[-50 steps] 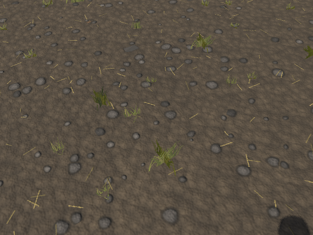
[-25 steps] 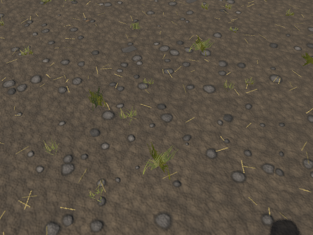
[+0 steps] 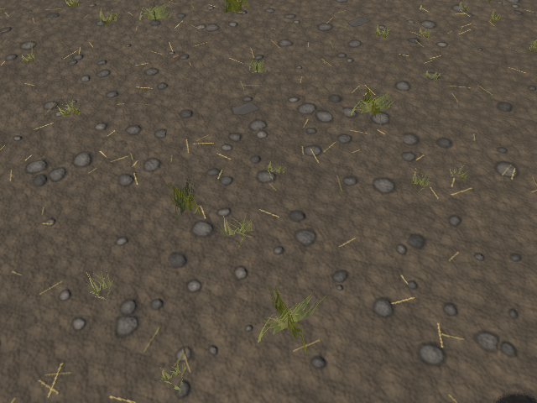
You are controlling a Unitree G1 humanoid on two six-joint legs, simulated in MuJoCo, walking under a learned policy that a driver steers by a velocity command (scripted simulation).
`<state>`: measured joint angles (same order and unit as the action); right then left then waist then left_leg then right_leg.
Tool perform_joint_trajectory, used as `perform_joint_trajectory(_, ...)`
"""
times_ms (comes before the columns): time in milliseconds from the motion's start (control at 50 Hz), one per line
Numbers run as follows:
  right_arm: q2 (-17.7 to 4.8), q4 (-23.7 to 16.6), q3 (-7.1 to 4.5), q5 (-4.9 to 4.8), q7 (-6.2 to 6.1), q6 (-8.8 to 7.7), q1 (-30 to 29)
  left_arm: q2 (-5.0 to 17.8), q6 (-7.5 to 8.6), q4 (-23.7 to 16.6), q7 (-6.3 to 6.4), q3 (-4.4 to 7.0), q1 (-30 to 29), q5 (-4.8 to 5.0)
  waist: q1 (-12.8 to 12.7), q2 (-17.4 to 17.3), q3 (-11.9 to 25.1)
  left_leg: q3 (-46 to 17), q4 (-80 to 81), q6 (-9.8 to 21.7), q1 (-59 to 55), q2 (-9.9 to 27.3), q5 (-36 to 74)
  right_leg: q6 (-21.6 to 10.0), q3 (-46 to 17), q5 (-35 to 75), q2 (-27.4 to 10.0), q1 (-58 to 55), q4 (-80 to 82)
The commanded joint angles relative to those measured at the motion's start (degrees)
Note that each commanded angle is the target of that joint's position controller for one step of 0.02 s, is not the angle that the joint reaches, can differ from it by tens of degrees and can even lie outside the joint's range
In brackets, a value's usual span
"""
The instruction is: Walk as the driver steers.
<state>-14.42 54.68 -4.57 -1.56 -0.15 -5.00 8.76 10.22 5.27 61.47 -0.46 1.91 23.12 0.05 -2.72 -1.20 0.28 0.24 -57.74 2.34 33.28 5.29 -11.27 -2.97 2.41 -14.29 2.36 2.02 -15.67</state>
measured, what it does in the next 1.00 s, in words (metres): walks ahead, turning right: left foot, then right foot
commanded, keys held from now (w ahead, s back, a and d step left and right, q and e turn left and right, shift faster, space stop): w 0.24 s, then w+e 0.72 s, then e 0.04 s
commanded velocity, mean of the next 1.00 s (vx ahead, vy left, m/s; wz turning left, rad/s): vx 0.48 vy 0.00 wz -0.32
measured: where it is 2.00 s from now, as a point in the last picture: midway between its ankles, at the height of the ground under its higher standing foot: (324, 327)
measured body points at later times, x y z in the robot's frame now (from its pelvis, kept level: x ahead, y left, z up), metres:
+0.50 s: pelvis +0.26 +0.08 +0.00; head +0.27 +0.09 +0.45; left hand +0.38 +0.35 -0.13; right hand +0.28 -0.18 -0.14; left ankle +0.27 +0.16 -0.75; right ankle +0.31 -0.09 -0.66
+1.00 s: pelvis +0.54 -0.02 -0.01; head +0.57 -0.03 +0.44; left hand +0.73 +0.20 -0.13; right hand +0.56 -0.32 -0.12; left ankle +0.55 +0.16 -0.65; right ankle +0.55 -0.09 -0.75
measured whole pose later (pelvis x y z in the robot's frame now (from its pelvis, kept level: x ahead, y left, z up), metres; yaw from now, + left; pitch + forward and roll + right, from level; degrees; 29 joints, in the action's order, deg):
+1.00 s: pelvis +0.54 -0.02 -0.01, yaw -22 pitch +1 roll +0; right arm -15.9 48.5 -3.4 -0.6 -0.3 -7.4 8.8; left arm 14.8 3.3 47.0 -1.4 4.8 12.8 0.6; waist -0.9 -0.7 -3.0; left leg -2.8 -68.8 -0.3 28.5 4.7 -20.4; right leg -5.9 0.3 -8.8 6.4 17.1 -24.6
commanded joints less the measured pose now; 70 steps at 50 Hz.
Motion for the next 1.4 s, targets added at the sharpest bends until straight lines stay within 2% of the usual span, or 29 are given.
perform_joint_trajectory(20, -0.1, -5.2, 0.63, 0.49, 0.4, -0.1, -8.3, 9.8, 0.18, -2.5, 1.16, 1.37, 0.2, -0.15, -0.2, 4.3, -6.1, 0.1, 12.3, -1.7, 8.1, 0.6, 6.5, -8.3, -10.4, 13.8, -14.2, 0.3, 9.2)
perform_joint_trajectory(160, -2.5, -8.6, 1.22, -0.21, 2.09, -0.26, -17.0, 10.8, -0.18, -0.9, 1.34, 2.27, 3.2, 1.12, -0.8, 5.7, -8.5, 0.6, 25.4, 0.6, 2.4, -1.3, 11.1, -7.0, -6.9, 15.2, -17.0, -2.5, 8.4)
perform_joint_trajectory(200, -4.5, -8.5, 0.44, -0.16, 2.45, -0.57, -14.2, 12.0, -0.62, -1.2, 1.32, 2.78, 1.7, 1.06, 1.9, 6.6, -5.8, 1.7, 26.9, 2.4, -3.7, -3.0, 8.0, -5.9, -5.8, 27.2, -17.6, -4.9, 3.5)
perform_joint_trajectory(240, -8.5, -4.1, -1.94, -0.19, 2.05, -0.44, 0.8, 11.6, -1.34, -1.9, 1.32, 2.61, -0.1, 0.62, 9.6, 7.1, 3.5, 4.3, 26.8, 5.1, -23.8, -6.7, 6.2, -3.4, -2.2, 43.5, -14.0, -1.6, -14.2)
perform_joint_trajectory(260, -12.4, -1.7, -3.2, 0.46, 1.42, -0.34, 12.1, 9.6, -1.5, -3.3, 1.16, 1.66, 0.0, -0.2, 13.2, 1.8, 11.3, -7.3, 26.2, 8.4, -42.6, 3.0, 2.4, -1.4, -0.9, 29.8, -10.7, 12.1, -32.7)
perform_joint_trajectory(280, -16.3, -0.4, -3.6, 1.13, 1.68, -0.26, 16.5, 0.5, -0.41, -3.6, 0.58, -0.78, 7.5, 0.37, 8.8, -14.7, 21.4, -36.8, 35.8, 17.3, -59.1, 17.9, -13.3, 2.0, -2.3, -12.7, 0.5, 31.9, -54.0)
perform_joint_trajectory(300, -10.7, -0.7, -2.03, 0.97, 1.73, -0.54, 14.8, 6.3, 0.99, -3.2, 0.43, 0.62, 3.1, 2.21, 10.6, -10.2, 19.0, -42.9, 42.7, 15.5, -55.2, 17.4, -19.9, 0.7, -10.9, -17.3, -0.8, 37.8, -62.1)
perform_joint_trajectory(320, -8.2, -1.7, -1.17, 0.82, 1.54, -1.02, 8.7, 10.0, 1.66, -5.5, 0.54, 1.75, -2.6, 3.58, 9.2, -8.2, 9.7, -33.7, 43.5, 12.3, -47.0, 16.2, -17.7, -0.6, -9.8, -12.7, -3.8, 42.0, -63.9)
perform_joint_trajectory(360, -3.9, -2.8, 0.19, 1.62, 1.77, -1.93, 0.2, 10.2, 1.13, -6.3, 1.66, 2.58, -6.4, 2.28, 5.0, -1.6, 2.6, -19.3, 46.6, 8.9, -30.4, 12.1, -5.4, -1.2, -8.3, -2.9, -9.2, 36.5, -58.4)
perform_joint_trajectory(420, -2.2, -1.1, 0.61, 2.4, 1.76, -2.43, -0.2, 6.2, -1.39, -5.5, 1.57, 2.75, -2.5, 2.33, 1.4, -3.9, 0.6, -8.8, 50.3, 7.8, -22.0, 9.2, 0.7, -1.4, -9.1, 0.1, -11.5, 30.3, -53.7)
perform_joint_trajectory(500, -5.0, 0.3, 0.09, 2.82, 0.27, -2.43, 2.8, 6.9, -2.52, -8.4, 1.48, 3.32, -9.1, 1.75, 1.7, -1.3, -3.1, -1.8, 52.3, 8.0, -22.8, 9.1, 7.1, -0.2, -10.7, 9.1, -10.9, 38.8, -46.4)
perform_joint_trajectory(620, -6.7, 0.6, 0.16, 2.46, -1.28, -1.77, 7.2, 5.7, -1.87, -12.4, -0.66, 2.55, -19.6, 1.05, 4.7, 0.1, -5.2, 7.2, 53.0, 5.9, -27.9, 8.1, 13.1, 0.4, -5.0, 21.4, -9.2, 39.8, -29.3)
perform_joint_trajectory(720, -8.3, 1.6, -0.47, 1.6, -1.47, 0.46, 12.7, 4.7, -1.88, -17.6, -2.72, 1.49, -27.5, 1.23, 7.2, 0.3, -7.1, 10.6, 47.1, 5.7, -40.7, 11.3, 23.8, -1.1, -0.3, 14.0, -7.8, 44.1, -22.3)
perform_joint_trajectory(780, -10.7, 0.0, -1.16, 1.12, -1.96, 1.6, 10.6, 7.2, -2.13, -19.2, -3.68, 2.54, -24.7, 1.46, 3.5, -3.7, -2.8, 13.3, 36.8, 4.2, -42.0, 11.7, 51.3, -3.8, 5.2, 5.2, -2.7, 33.3, -21.4)
perform_joint_trajectory(820, -12.0, -1.3, -1.44, 0.83, -2.29, 2.36, 8.3, 12.4, -2.23, -16.8, -3.32, 5.27, -11.0, 1.89, -4.4, -5.1, 4.8, 14.5, 17.9, 2.3, -37.4, 9.9, 58.7, -7.4, 5.9, 5.4, 1.8, 14.2, -17.2)
perform_joint_trajectory(840, -11.5, -2.4, -1.17, 1.15, -2.28, 1.84, 7.9, 17.2, -2.71, -14.7, -2.02, 7.43, -1.5, 1.66, -8.4, -0.7, 10.0, 14.4, 1.0, -0.4, -23.8, 7.5, 42.5, -10.6, -4.1, 5.7, -2.9, -3.8, -14.2)
perform_joint_trajectory(860, -2.1, -5.8, 1.45, 2.69, -1.03, -0.33, 11.8, 23.1, -2.89, -16.1, -1.15, 8.39, -2.6, 1.88, -1.8, 16.1, 15.2, 10.5, -23.6, -5.0, 4.5, -6.4, -14.8, -22.7, -38.3, 3.2, -19.5, -25.1, -9.3)
perform_joint_trajectory(880, -5.7, -7.5, 1.12, 0.16, 0.26, -3.68, 7.4, 19.4, -2.55, -16.3, -1.05, 6.79, 0.4, 0.48, -4.5, 9.4, 22.5, -4.9, -29.5, -3.3, 12.0, -7.7, -20.3, -24.7, -51.3, -0.6, -22.9, -29.3, -0.9)
perform_joint_trajectory(900, -8.0, -9.3, 0.47, -1.95, 0.75, -4.97, 1.3, 15.3, -1.98, -16.1, -0.82, 5.83, -0.8, -0.1, -5.3, 6.7, 15.4, -6.1, -27.5, -1.3, 16.1, -4.1, -16.1, -20.6, -40.8, 3.0, -20.3, -25.0, -1.0)
perform_joint_trajectory(920, -7.4, -9.4, 0.59, -1.37, 0.47, -5.2, 0.9, 12.7, -1.23, -16.7, -1.07, 5.14, -5.6, 0.52, -1.8, 1.2, 8.7, -5.9, -20.3, -0.8, 14.2, -1.1, -11.6, -17.8, -32.2, 9.0, -17.4, -14.8, -1.0)
perform_joint_trajectory(960, -8.3, -8.6, -0.43, 0.98, -0.26, -3.73, 2.1, 9.5, -0.77, -18.8, -0.84, 3.95, -12.2, 0.58, 2.6, 0.2, 4.0, -5.5, -11.7, -1.8, 5.4, 1.9, -8.3, -15.3, -23.6, 16.2, -13.2, 0.1, 1.0)
perform_joint_trajectory(1040, -6.0, -11.1, -0.23, 2.5, -0.97, -1.34, 0.2, 14.2, -0.89, -19.8, 0.55, 4.95, -12.2, 0.23, 4.7, 0.9, 0.6, -2.2, 2.1, -5.9, -0.2, -0.2, -4.2, -14.2, -15.7, 39.0, -10.1, 12.9, 0.6)
perform_joint_trajectory(1160, -4.5, -12.7, 1.09, 1.8, 0.51, -1.19, -6.5, 11.7, -2.79, -18.0, 1.91, 4.01, -7.1, 0.62, -0.3, 7.0, 5.0, -0.7, 24.4, -4.9, -8.6, -4.6, 20.1, -8.0, -11.2, 31.0, -7.2, 11.3, -4.0)
perform_joint_trajectory(1240, -7.8, -11.6, 0.07, 2.7, 1.45, -2.03, -3.2, 10.8, -2.33, -16.8, 1.89, 3.07, -9.1, -0.51, 2.6, 7.0, 5.0, -1.5, 30.2, 0.1, -11.7, -4.4, 17.1, -6.0, -13.2, 31.2, -10.3, 5.1, -12.0)
perform_joint_trajectory(1280, -12.1, -11.1, -0.85, 3.82, 1.23, -2.35, 0.9, 10.1, -1.87, -17.1, 1.96, 2.77, -6.3, -1.41, 2.5, 0.0, 9.5, -8.0, 29.8, 4.5, -25.2, 1.1, 45.2, -1.6, -9.3, 22.1, -2.8, 9.0, -26.6)
perform_joint_trajectory(1300, -12.9, -11.5, -0.76, 4.43, 1.15, -1.61, 2.7, 8.7, -1.59, -16.3, 1.99, 2.14, 0.8, -0.98, 1.2, -10.0, 16.0, -20.9, 28.4, 15.3, -38.4, 11.7, 56.6, 2.7, -6.5, -0.3, 1.7, 20.3, -42.5)
perform_joint_trajectory(1320, -9.6, -11.2, -0.12, 2.88, 1.4, -0.64, 4.7, 11.0, -2.04, -16.9, 1.74, 2.18, -0.7, -0.93, 3.0, -13.3, 19.1, -31.8, 33.5, 19.4, -40.2, 15.3, 49.1, 4.7, -7.5, -22.9, 2.8, 26.1, -50.1)
perform_joint_trajectory(1340, -9.3, -11.9, 0.06, 1.49, 1.6, 0.15, 3.1, 13.8, -3.13, -17.6, 1.66, 2.98, -3.8, -0.06, 3.2, -7.6, 15.8, -32.4, 34.9, 17.6, -37.0, 14.0, 31.3, 5.1, -9.5, -22.9, 0.5, 29.7, -54.7)
perform_joint_trajectory(1400, -10.5, -14.5, -0.41, 1.63, 0.58, 2.66, -1.9, 13.1, -6.16, -19.3, 2.89, 3.5, -10.8, -0.02, 2.9, -1.8, 5.5, -27.7, 41.3, 12.2, -20.4, 8.9, 2.9, 5.1, -8.4, -15.2, -2.1, 31.8, -52.3)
